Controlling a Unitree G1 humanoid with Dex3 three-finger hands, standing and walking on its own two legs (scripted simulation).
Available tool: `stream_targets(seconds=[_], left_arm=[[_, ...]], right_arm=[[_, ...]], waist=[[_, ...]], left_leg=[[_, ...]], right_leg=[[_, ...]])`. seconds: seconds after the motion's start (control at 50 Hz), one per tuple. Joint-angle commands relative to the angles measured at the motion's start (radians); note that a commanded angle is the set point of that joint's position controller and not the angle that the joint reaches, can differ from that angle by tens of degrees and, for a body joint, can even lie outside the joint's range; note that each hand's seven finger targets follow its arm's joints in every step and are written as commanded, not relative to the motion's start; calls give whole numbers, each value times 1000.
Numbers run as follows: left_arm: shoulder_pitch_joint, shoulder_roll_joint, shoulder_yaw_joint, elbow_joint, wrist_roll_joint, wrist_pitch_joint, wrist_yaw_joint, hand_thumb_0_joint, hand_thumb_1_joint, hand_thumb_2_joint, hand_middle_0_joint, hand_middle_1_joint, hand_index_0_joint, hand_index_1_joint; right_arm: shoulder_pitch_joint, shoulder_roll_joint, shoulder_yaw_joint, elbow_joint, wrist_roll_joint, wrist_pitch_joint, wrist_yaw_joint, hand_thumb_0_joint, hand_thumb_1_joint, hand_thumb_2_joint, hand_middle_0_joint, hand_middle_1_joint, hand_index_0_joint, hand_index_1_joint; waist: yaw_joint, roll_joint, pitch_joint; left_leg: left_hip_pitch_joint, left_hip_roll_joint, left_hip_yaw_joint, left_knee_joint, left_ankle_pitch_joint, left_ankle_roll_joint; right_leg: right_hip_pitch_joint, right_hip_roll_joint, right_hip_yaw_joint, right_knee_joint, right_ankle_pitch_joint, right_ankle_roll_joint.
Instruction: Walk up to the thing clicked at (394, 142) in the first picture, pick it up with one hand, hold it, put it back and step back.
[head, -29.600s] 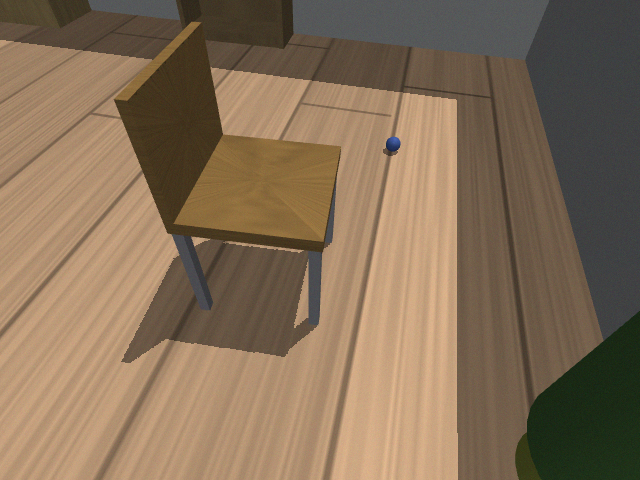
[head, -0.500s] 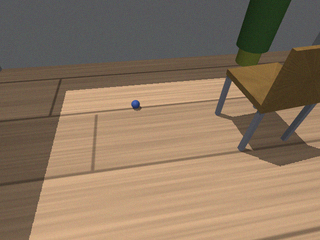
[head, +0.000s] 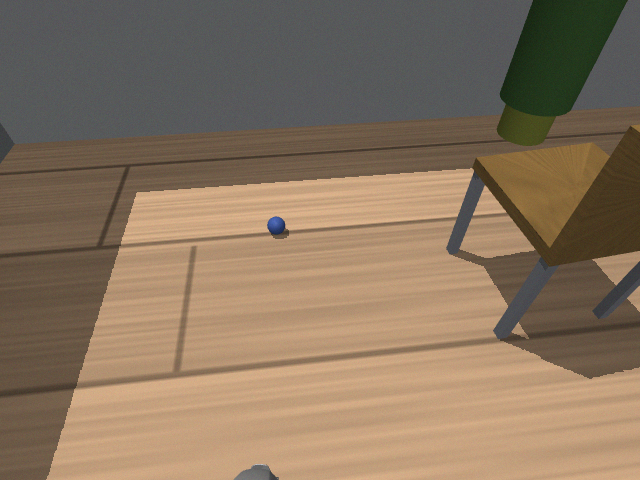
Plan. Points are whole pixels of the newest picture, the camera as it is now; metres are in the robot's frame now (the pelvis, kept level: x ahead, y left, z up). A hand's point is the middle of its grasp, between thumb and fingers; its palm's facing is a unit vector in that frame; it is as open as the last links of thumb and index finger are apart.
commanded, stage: walk up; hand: left
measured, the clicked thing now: (276, 225) +1.26 +0.23 -0.74
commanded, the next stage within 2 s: none
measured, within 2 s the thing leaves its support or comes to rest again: neither
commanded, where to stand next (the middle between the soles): +0.85 +0.02 m, yaw -3 degrees
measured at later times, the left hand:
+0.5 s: hand (151, 368) +0.33 +0.30 -0.14, palm faces -0.10 -0.92 -0.39, open 7.4 cm
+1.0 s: hand (167, 296) +0.49 +0.33 -0.17, palm faces -0.06 -0.93 -0.36, open 7.4 cm
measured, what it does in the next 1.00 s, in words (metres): walks ahead: left foot, then right foot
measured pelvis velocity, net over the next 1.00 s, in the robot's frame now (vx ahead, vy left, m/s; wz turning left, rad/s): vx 0.45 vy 0.05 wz -0.04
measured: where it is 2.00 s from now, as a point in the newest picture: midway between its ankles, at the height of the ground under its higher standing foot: (320, 327)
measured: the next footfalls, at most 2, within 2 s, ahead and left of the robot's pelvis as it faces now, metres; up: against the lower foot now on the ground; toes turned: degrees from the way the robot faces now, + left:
left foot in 0.12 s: +0.22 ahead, +0.16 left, +0.00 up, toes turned +5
right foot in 0.52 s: +0.40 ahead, -0.13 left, +0.00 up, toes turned -7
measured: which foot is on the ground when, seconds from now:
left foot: up 0.00-0.10, down 0.12-0.54, up 0.56-0.88, down 0.90-1.00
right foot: down 0.00-0.16, up 0.18-0.50, down 0.52-0.94, up 0.96-1.00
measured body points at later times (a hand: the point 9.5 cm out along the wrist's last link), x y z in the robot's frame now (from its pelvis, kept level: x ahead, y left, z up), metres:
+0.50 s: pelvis +0.24 +0.02 -0.01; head +0.25 +0.01 +0.44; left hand +0.33 +0.34 -0.11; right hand +0.27 -0.31 -0.13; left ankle +0.18 +0.16 -0.74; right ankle +0.36 -0.12 -0.73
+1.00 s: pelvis +0.45 +0.05 -0.02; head +0.46 +0.06 +0.43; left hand +0.49 +0.37 -0.14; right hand +0.53 -0.29 -0.11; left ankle +0.52 +0.15 -0.74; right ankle +0.39 -0.11 -0.69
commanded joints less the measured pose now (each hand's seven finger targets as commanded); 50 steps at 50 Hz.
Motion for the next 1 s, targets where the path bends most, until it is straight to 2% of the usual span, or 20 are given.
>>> stream_targets(seconds=[0.0,0.06,0.1,0.12,0.14,0.18,0.24,0.34,0.46,0.5,0.52,0.54,0.58,0.66,0.8,0.88,0.9,0.92,0.94,0.98], left_arm=[[-22,310,78,-96,-1,-30,15,0,900,900,-200,-300,-200,-300],[-30,310,63,-107,-7,-20,17,0,900,900,-200,-300,-200,-300],[3,244,35,-124,-11,-10,21,0,900,900,-200,-300,-200,-300],[44,157,11,-144,-30,-9,21,0,900,900,-200,-300,-200,-300],[14,237,33,-141,-32,-7,30,0,900,900,-200,-300,-200,-300],[-19,259,20,-123,-33,-6,31,0,900,900,-200,-300,-200,-300],[63,249,24,-76,-30,5,7,0,900,900,-200,-300,-200,-300],[-64,219,24,-116,-8,5,-23,0,900,900,-200,-300,-200,-300],[11,221,47,-73,-1,-8,-24,0,900,900,-200,-300,-200,-300],[162,306,84,-44,4,-26,-1,0,900,900,-200,-300,-200,-300],[216,400,102,-64,1,-37,16,0,900,900,-200,-300,-200,-300],[163,421,93,-80,-13,-34,15,0,900,900,-200,-300,-200,-300],[75,359,80,-107,-27,-31,22,0,900,900,-200,-300,-200,-300],[-6,303,57,-136,-13,-32,22,0,900,900,-200,-300,-200,-300],[-13,328,59,-168,-7,-33,12,0,900,900,-200,-300,-200,-300],[-32,258,26,-170,-4,-18,14,0,900,900,-200,-300,-200,-300],[5,175,1,-181,-14,-18,12,0,900,900,-200,-300,-200,-300],[24,225,16,-165,-20,-10,24,0,900,900,-200,-300,-200,-300],[-23,285,21,-151,-13,-6,35,0,900,900,-200,-300,-200,-300],[20,271,21,-112,-27,-4,29,0,900,900,-200,-300,-200,-300]], right_arm=[[-137,-165,-42,-129,0,-38,-5,0,-900,-900,200,300,200,300],[-88,-163,-49,-122,-1,-50,-14,0,-900,-900,200,300,200,300],[165,-235,-80,-56,-13,-66,-36,0,-900,-900,200,300,200,300],[247,-336,-112,-65,-24,-72,-53,0,-900,-900,200,300,200,300],[235,-362,-118,-92,19,-73,-55,0,-900,-900,200,300,200,300],[121,-303,-86,-121,36,-68,-66,0,-900,-900,200,300,200,300],[12,-235,-54,-153,36,-78,-67,0,-900,-900,200,300,200,300],[34,-264,-60,-176,20,-90,-60,0,-900,-900,200,300,200,300],[-30,-244,-49,-203,30,-73,-55,0,-900,-900,200,300,200,300],[42,-153,-12,-206,30,-71,-57,0,-900,-900,200,300,200,300],[63,-105,8,-226,32,-67,-56,0,-900,-900,200,300,200,300],[27,-208,-22,-206,26,-55,-68,0,-900,-900,200,300,200,300],[13,-223,-23,-171,47,-58,-70,0,-900,-900,200,300,200,300],[95,-189,-24,-122,32,-48,-46,0,-900,-900,200,300,200,300],[-13,-172,-38,-160,16,-60,-23,0,-900,-900,200,300,200,300],[185,-228,-69,-92,10,-79,-45,0,-900,-900,200,300,200,300],[267,-319,-93,-88,-1,-88,-59,0,-900,-900,200,300,200,300],[237,-367,-97,-124,19,-92,-62,0,-900,-900,200,300,200,300],[196,-345,-92,-128,39,-86,-64,0,-900,-900,200,300,200,300],[100,-270,-57,-152,36,-88,-73,0,-900,-900,200,300,200,300]], waist=[[28,-131,70],[-13,-118,27],[-127,78,-129],[-149,317,-192],[-160,205,-223],[-91,36,-90],[-34,98,0],[-70,104,40],[17,27,-28],[92,-254,-119],[96,-405,-121],[79,-281,-88],[49,-153,-28],[-20,-212,-1],[2,-200,-13],[-129,7,-87],[-153,266,-118],[-134,222,-86],[-111,71,-23],[-54,21,19]], left_leg=[[4,46,60,-160,54,18],[178,7,127,-212,23,40],[544,-27,98,-296,-69,108],[718,240,-356,-374,-192,203],[721,349,-629,-505,-233,301],[513,301,-350,-482,-131,249],[317,207,-97,-527,-78,200],[312,232,-32,-549,-88,262],[188,158,73,-337,-107,182],[54,44,166,106,-53,115],[-143,-86,149,361,-329,65],[-183,-55,47,446,-349,54],[-183,0,-32,450,-229,56],[-14,26,24,175,-172,29],[116,7,101,-119,-24,23],[498,-41,110,-246,-101,59],[593,194,-288,-424,-328,133],[588,361,-624,-557,-384,240],[474,364,-577,-530,-331,272],[393,254,-306,-502,-133,204]], right_leg=[[-53,-253,162,-148,-75,-147],[-98,-253,126,3,163,-147],[-224,-136,23,473,345,-93],[-512,5,10,792,15,-25],[-594,63,160,870,-275,-37],[-576,-27,264,897,-156,-37],[-477,-82,202,722,-57,-8],[-471,-124,115,411,-15,26],[-137,-43,13,225,157,6],[119,-104,175,88,-91,-42],[176,-362,647,-77,-256,-120],[95,-447,836,-132,-291,-229],[21,-385,622,-94,-110,-248],[-167,-264,294,-79,16,-202],[-228,-269,234,-65,-161,-184],[-407,-173,108,327,8,-107],[-569,-55,23,684,-41,-32],[-694,27,104,801,-257,-21],[-687,-36,190,860,-232,-29],[-615,-80,235,785,-107,-23]])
